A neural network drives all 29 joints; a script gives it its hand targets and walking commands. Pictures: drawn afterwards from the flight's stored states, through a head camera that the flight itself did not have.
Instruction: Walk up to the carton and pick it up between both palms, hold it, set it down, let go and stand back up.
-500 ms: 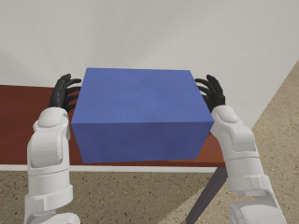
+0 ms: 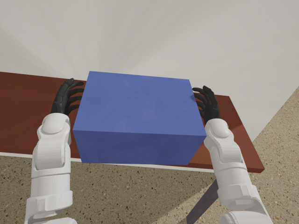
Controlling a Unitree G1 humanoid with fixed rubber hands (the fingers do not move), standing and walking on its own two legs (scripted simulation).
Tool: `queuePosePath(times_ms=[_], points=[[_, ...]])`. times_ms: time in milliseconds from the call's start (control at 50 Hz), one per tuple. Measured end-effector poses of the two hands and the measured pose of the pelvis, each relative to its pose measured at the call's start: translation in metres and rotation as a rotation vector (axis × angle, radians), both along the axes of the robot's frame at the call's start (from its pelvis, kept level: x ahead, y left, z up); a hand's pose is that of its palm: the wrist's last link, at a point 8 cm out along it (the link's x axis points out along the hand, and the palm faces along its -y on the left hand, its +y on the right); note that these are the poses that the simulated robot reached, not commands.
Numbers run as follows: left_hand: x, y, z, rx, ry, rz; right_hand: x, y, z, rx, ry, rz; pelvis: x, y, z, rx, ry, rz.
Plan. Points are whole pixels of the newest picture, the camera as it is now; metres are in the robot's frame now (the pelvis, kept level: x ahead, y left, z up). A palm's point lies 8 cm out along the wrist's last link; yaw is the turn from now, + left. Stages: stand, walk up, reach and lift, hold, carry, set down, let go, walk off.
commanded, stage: set down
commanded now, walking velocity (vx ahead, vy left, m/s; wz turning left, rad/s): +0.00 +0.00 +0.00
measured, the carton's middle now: (139, 118) +0.38 +0.03 +0.12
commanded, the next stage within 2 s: none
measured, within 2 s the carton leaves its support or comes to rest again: neither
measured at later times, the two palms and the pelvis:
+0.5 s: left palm (74, 110) +0.38 +0.20 +0.13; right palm (209, 117) +0.39 -0.17 +0.13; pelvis +0.03 -0.01 +0.00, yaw -1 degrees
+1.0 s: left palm (76, 110) +0.40 +0.20 +0.12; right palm (205, 120) +0.40 -0.17 +0.11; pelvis +0.02 +0.00 +0.00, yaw +0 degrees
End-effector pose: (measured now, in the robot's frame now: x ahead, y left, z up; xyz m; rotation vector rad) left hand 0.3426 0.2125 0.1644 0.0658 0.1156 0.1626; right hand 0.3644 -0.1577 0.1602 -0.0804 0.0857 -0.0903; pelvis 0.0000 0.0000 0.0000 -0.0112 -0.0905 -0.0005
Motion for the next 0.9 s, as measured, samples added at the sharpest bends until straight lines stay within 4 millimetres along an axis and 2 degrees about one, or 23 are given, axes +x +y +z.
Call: queuePosePath(times_ms=[100,200,340,460,680,900], points=[[0.007,-0.006,-0.02,0.008,0.024,-0.018,0.0,-0.006,-0.024,-0.012,0.021,-0.017,0.006,-0.001,0.0,0.0,0.009,0.006],[0.018,-0.016,-0.034,0.003,0.042,-0.042,0.001,-0.016,-0.038,-0.023,0.037,-0.042,0.014,-0.002,0.0,0.001,0.031,-0.003],[0.033,-0.023,-0.032,-0.008,0.016,-0.055,0.012,-0.024,-0.034,-0.022,0.014,-0.056,0.025,-0.005,0.0,0.005,0.049,-0.018],[0.039,-0.016,-0.029,-0.011,0.006,-0.04,0.022,-0.017,-0.027,-0.016,0.006,-0.044,0.031,-0.007,0.0,0.009,0.041,-0.017],[0.033,0.003,-0.052,-0.01,0.065,-0.014,0.028,0.003,-0.047,-0.018,0.065,-0.017,0.029,-0.004,0.0,0.004,0.061,0.008],[0.047,-0.004,-0.052,-0.005,0.088,-0.044,0.029,-0.004,-0.052,-0.017,0.083,-0.047,0.021,0.003,0.0,-0.004,0.116,0.007]])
